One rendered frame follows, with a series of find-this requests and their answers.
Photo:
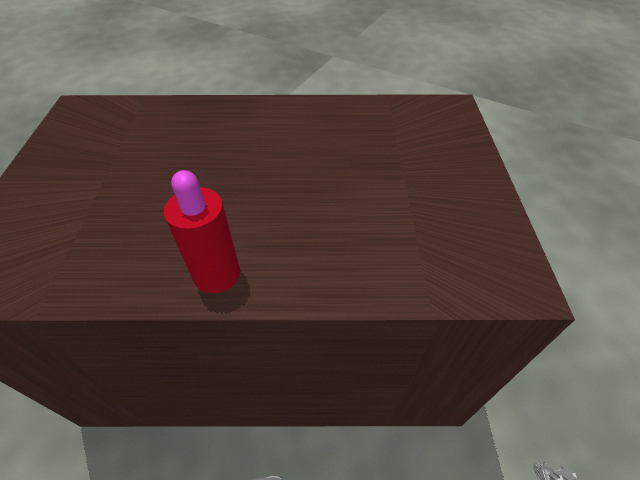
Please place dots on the right robot hand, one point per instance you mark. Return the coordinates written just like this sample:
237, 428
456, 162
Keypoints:
546, 471

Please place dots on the bottle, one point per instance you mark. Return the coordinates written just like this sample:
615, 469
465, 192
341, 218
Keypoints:
197, 220

